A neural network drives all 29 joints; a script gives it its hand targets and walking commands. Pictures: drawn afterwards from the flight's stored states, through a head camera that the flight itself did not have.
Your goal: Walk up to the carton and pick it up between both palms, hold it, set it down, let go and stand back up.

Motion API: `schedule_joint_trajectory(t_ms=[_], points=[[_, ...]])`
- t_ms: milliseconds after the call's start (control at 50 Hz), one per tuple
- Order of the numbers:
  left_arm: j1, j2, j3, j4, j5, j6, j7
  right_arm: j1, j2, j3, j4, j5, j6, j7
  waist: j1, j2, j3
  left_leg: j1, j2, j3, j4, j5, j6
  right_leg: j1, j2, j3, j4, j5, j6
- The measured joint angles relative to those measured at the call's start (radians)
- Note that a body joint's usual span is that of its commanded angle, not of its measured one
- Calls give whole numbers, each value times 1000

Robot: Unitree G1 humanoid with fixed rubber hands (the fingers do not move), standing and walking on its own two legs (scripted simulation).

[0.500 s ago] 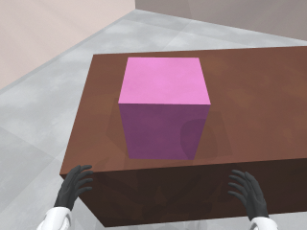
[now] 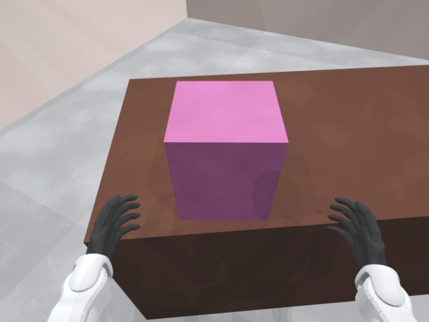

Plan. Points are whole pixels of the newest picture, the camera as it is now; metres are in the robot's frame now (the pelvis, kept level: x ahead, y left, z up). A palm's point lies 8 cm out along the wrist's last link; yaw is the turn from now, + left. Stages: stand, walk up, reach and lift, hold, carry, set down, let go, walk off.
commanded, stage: reach and lift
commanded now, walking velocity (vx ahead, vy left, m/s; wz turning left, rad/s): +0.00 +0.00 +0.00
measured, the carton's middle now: (224, 153) +0.47 +0.01 +0.05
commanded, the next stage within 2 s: none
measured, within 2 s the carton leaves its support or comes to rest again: neither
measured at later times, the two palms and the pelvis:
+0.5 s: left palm (104, 173) +0.33 +0.21 +0.14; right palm (356, 179) +0.33 -0.21 +0.13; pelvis +0.01 +0.00 +0.00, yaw +0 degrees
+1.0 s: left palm (119, 112) +0.40 +0.19 +0.21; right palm (363, 124) +0.40 -0.23 +0.19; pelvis -0.01 -0.01 +0.00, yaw +1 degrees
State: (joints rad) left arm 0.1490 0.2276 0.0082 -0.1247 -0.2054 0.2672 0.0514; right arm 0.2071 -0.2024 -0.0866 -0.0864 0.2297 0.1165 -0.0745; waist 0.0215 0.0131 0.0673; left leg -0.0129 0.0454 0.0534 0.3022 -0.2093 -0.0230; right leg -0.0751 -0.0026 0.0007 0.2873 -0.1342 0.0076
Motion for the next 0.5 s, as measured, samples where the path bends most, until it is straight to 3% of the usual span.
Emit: schedule_joint_trajectory(t_ms=[240,500], points=[[-250,11,81,58,-12,196,-6,-253,-18,30,58,49,179,-46,-10,-3,-8,-35,8,-1,2,8,-10,-44,10,6,18,0,-10],[-402,37,175,-25,14,386,-33,-466,-114,69,100,148,250,-92,-47,0,-17,-49,11,-15,16,-13,-8,-35,15,-1,-9,-1,-6]])
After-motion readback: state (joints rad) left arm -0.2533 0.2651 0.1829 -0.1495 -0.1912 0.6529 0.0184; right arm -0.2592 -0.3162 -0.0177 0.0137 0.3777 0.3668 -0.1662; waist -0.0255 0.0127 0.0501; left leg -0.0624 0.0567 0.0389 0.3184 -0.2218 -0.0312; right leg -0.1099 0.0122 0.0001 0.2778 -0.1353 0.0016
